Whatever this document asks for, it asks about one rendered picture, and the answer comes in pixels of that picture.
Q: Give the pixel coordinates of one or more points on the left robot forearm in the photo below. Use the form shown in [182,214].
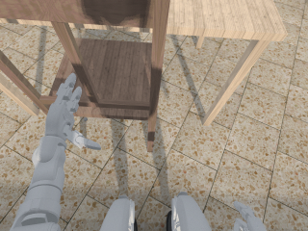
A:
[42,201]

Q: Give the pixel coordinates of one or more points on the table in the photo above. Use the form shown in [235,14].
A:
[258,20]

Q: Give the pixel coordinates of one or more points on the robot right shin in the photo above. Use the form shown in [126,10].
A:
[175,226]

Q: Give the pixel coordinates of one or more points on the chair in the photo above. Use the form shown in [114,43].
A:
[119,79]

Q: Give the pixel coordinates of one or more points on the robot left hand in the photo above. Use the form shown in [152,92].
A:
[61,112]

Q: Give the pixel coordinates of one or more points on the left robot thigh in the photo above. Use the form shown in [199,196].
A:
[120,215]

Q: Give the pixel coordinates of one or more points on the left robot upper arm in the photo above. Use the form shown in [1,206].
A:
[47,226]

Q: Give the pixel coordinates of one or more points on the robot right hand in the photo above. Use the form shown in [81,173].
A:
[252,223]

